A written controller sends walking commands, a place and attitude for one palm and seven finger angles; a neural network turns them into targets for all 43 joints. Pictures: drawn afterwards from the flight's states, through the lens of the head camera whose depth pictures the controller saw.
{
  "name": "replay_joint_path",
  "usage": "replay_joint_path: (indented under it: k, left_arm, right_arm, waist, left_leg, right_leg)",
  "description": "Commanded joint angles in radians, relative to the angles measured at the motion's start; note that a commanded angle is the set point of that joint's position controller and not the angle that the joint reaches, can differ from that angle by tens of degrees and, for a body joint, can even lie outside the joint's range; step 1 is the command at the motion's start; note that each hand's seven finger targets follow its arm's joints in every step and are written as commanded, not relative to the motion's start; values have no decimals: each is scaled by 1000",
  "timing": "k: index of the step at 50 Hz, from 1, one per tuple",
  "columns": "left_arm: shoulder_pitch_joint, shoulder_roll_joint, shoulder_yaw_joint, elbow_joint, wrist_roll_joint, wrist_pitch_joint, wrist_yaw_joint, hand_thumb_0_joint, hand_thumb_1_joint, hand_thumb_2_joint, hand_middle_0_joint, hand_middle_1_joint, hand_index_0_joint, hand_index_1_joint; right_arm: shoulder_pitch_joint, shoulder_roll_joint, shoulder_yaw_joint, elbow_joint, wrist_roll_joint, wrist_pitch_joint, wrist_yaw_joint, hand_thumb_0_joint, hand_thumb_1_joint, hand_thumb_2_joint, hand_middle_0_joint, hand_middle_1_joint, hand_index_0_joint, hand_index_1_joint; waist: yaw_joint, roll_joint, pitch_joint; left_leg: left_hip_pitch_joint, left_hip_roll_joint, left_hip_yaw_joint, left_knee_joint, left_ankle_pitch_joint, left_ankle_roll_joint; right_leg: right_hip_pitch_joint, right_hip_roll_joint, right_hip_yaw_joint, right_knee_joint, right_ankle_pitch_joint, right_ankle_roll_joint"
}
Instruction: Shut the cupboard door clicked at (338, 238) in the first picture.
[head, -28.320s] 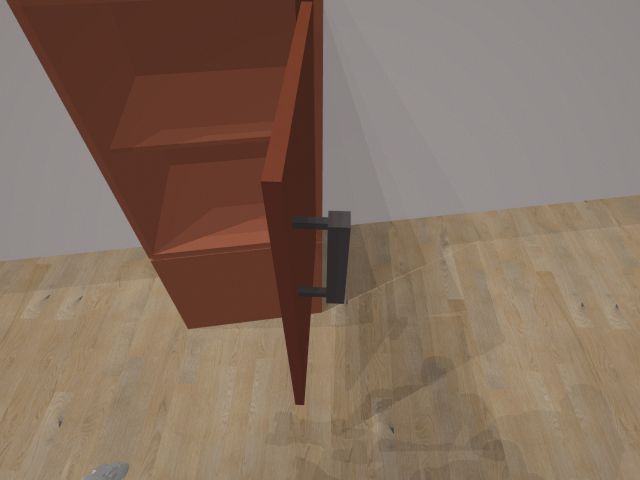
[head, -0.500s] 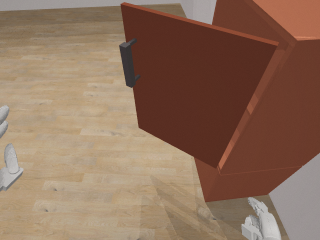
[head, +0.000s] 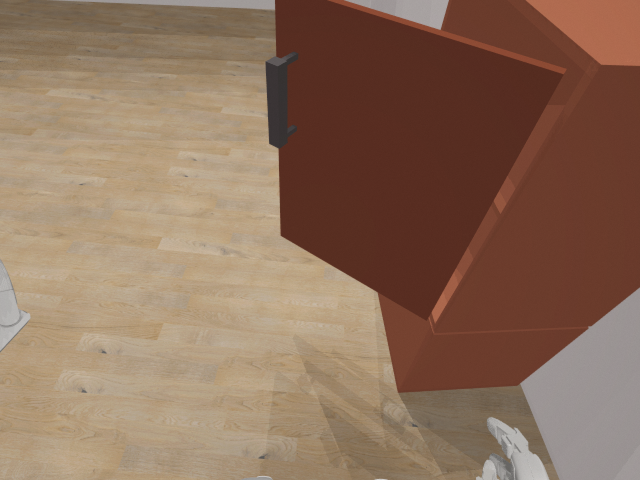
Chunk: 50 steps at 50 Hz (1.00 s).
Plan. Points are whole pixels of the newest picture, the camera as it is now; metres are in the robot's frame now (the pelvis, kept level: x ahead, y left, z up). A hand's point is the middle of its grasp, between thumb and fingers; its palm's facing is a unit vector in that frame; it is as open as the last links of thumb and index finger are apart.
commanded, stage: step back with the hand held close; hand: left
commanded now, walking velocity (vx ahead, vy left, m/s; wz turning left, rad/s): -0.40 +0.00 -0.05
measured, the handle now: (285, 100) +0.70 +0.10 +0.11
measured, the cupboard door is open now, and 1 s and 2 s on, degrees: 51 51 51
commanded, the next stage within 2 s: stop stepping back and stand still in 0.74 s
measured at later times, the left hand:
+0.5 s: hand out of the picture +0.16 +0.29 +0.19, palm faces +0.49 -0.75 -0.45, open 7.4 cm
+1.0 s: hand out of the picture +0.02 +0.26 +0.17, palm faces +0.25 -0.85 -0.46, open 7.4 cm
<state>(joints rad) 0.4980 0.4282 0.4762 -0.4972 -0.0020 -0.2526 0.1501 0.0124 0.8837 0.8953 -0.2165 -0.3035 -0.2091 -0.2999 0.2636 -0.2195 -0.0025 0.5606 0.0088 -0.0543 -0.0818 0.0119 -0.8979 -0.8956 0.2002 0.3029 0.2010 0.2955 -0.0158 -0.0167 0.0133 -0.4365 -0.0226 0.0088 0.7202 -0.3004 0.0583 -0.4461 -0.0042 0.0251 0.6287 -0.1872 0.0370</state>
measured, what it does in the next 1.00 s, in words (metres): walks backwards: right foot, then left foot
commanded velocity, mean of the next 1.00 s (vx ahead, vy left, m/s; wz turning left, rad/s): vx -0.28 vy -0.01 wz -0.01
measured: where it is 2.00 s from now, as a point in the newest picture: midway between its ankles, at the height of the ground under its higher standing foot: outside the picture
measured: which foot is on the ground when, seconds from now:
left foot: down 0.00-0.64, up 0.66-0.76, down 0.78-1.00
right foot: down 0.00-0.30, up 0.32-0.50, down 0.52-1.00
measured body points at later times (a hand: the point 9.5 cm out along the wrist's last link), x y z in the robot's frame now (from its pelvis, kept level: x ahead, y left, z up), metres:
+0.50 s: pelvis -0.04 +0.00 +0.01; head -0.01 +0.04 +0.46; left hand +0.12 +0.32 +0.22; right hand +0.13 -0.23 -0.06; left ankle +0.05 +0.09 -0.72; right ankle -0.17 -0.14 -0.69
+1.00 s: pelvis -0.20 +0.01 +0.03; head -0.19 +0.05 +0.48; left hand +0.00 +0.30 +0.20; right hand -0.07 -0.26 -0.03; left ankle -0.07 +0.08 -0.71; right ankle -0.24 -0.11 -0.70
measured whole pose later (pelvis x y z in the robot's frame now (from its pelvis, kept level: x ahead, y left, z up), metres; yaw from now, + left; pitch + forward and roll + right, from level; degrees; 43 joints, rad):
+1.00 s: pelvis -0.20 +0.01 +0.03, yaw -5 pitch +1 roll -4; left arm 0.64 0.48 0.42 -0.54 -0.07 -0.16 0.12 0.01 0.89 0.90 -0.22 -0.30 -0.21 -0.30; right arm 0.25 -0.21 -0.01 0.58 0.01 -0.06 -0.08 0.01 -0.90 -0.90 0.20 0.30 0.20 0.30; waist -0.04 -0.02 -0.04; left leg -0.39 0.01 -0.01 0.36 -0.04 0.05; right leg -0.24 0.07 -0.01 0.57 -0.45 0.01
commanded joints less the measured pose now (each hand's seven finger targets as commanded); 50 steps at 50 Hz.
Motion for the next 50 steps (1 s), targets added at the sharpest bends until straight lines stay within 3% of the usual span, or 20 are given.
replay_joint_path:
  k: [1,5,10,13,15,17,20,24,27,30,32,35,37,39,41,42,43,45,48,50]
  left_arm:
    - [-32,173,137,-224,-10,-72,11,0,900,900,-200,-300,-200,-300]
    - [-59,161,117,-225,-14,-70,3,0,900,900,-200,-300,-200,-300]
    - [-19,198,128,-223,-25,-68,22,0,900,900,-200,-300,-200,-300]
    - [15,211,150,-268,-27,-83,33,0,900,900,-200,-300,-200,-300]
    - [34,196,180,-264,-11,-99,32,0,900,900,-200,-300,-200,-300]
    - [1,195,187,-260,-11,-101,16,0,900,900,-200,-300,-200,-300]
    - [-4,139,127,-215,-27,-107,-2,0,900,900,-200,-300,-200,-300]
    - [-43,122,37,-232,-40,-110,-8,0,900,900,-200,-300,-200,-300]
    - [-106,167,58,-266,-40,-103,-8,0,900,900,-200,-300,-200,-300]
    - [-36,222,115,-342,-53,-90,-16,0,900,900,-200,-300,-200,-300]
    - [57,281,186,-321,-79,-83,-22,0,900,900,-200,-300,-200,-300]
    - [186,286,214,-222,-72,-50,-25,0,900,900,-200,-300,-200,-300]
    - [124,257,172,-173,-61,-31,-19,0,900,900,-200,-300,-200,-300]
    - [52,253,138,-170,-61,-29,-18,0,900,900,-200,-300,-200,-300]
    - [116,252,129,-179,-85,-20,-19,0,900,900,-200,-300,-200,-300]
    - [135,230,95,-219,-99,-18,-26,0,900,900,-200,-300,-200,-300]
    - [163,209,87,-213,-84,-13,-31,0,900,900,-200,-300,-200,-300]
    - [164,181,70,-262,-88,8,-10,0,900,900,-200,-300,-200,-300]
    - [122,200,78,-297,-73,37,11,0,900,900,-200,-300,-200,-300]
    - [76,220,91,-301,-57,42,12,0,900,900,-200,-300,-200,-300]
  right_arm:
    - [-127,-152,-64,-154,-7,-67,-5,0,-900,-900,200,300,200,300]
    - [-117,-136,-67,-143,-7,-62,1,0,-900,-900,200,300,200,300]
    - [-107,-101,-65,-122,-11,-32,22,0,-900,-900,200,300,200,300]
    - [-120,-120,-69,-133,-5,-23,16,0,-900,-900,200,300,200,300]
    - [-142,-146,-72,-145,-7,-45,-4,0,-900,-900,200,300,200,300]
    - [-151,-143,-85,-135,-12,-73,-10,0,-900,-900,200,300,200,300]
    - [-140,-124,-81,-99,-26,-101,-3,0,-900,-900,200,300,200,300]
    - [-111,-119,-70,2,-37,-150,19,0,-900,-900,200,300,200,300]
    - [-151,-127,-76,-1,-30,-154,21,0,-900,-900,200,300,200,300]
    - [-165,-84,-68,-71,-6,-100,25,0,-900,-900,200,300,200,300]
    - [-203,-70,-59,-138,23,-64,15,0,-900,-900,200,300,200,300]
    - [-238,-55,-24,-160,7,-25,-7,0,-900,-900,200,300,200,300]
    - [-209,-68,-13,-136,-9,0,-20,0,-900,-900,200,300,200,300]
    - [-170,-99,-26,-123,2,6,-30,0,-900,-900,200,300,200,300]
    - [-138,-123,-50,-121,-2,3,-19,0,-900,-900,200,300,200,300]
    - [-136,-123,-56,-126,-15,-9,-3,0,-900,-900,200,300,200,300]
    - [-135,-141,-64,-119,-29,-26,7,0,-900,-900,200,300,200,300]
    - [-130,-126,-56,-120,-8,-52,10,0,-900,-900,200,300,200,300]
    - [-155,-133,-42,-133,-6,-73,-6,0,-900,-900,200,300,200,300]
    - [-146,-121,-39,-131,-18,-82,-16,0,-900,-900,200,300,200,300]
  waist:
    - [20,131,-111]
    - [11,30,-114]
    - [3,-131,-129]
    - [-8,2,-161]
    - [1,240,-157]
    - [11,292,-154]
    - [22,185,-86]
    - [25,269,-203]
    - [54,250,-318]
    - [44,46,-438]
    - [41,-201,-357]
    - [34,-97,-225]
    - [6,-36,-161]
    - [-6,-6,-148]
    - [12,150,-277]
    - [21,247,-317]
    - [34,267,-309]
    - [29,251,-244]
    - [19,262,-127]
    - [11,255,-105]
  left_leg:
    - [-443,182,-184,-341,-250,60]
    - [-384,116,-123,-223,-303,28]
    - [-82,39,-79,-32,-183,-26]
    - [-46,90,-123,-203,-176,2]
    - [-355,252,-275,-458,-368,78]
    - [-469,371,-352,-552,-430,121]
    - [-235,318,-288,-440,-113,92]
    - [357,292,-221,-298,674,59]
    - [546,280,-141,-215,925,27]
    - [500,180,-1,-137,757,-25]
    - [277,74,76,-57,308,-58]
    - [-46,44,-17,11,-14,-75]
    - [-52,43,-25,-104,109,-84]
    - [68,72,-36,-285,523,-71]
    - [369,208,-182,-357,1014,-9]
    - [388,270,-245,-420,949,4]
    - [231,304,-266,-499,526,15]
    - [198,270,-249,-503,189,77]
    - [-87,196,-210,-650,-371,6]
    - [-138,119,-147,-613,-399,-38]
  right_leg:
    - [504,5,83,164,222,-33]
    - [395,-74,202,60,194,-65]
    - [72,-225,315,-255,-148,-141]
    - [81,-116,162,-166,-144,-81]
    - [375,34,29,161,-19,-22]
    - [471,102,15,370,-92,-2]
    - [291,84,19,183,-213,-19]
    - [90,56,-1,-184,-147,-6]
    - [132,47,-12,-270,-46,1]
    - [259,-16,3,-283,475,29]
    - [284,-152,49,-245,843,49]
    - [338,-262,149,-181,902,-76]
    - [343,-215,116,-156,872,-97]
    - [331,-94,11,-122,766,-35]
    - [183,57,-29,-36,150,7]
    - [151,79,-4,50,-243,-11]
    - [254,91,14,180,-353,-22]
    - [206,58,16,88,-296,-13]
    - [419,108,-92,-77,-257,-34]
    - [505,103,-102,-194,-259,-45]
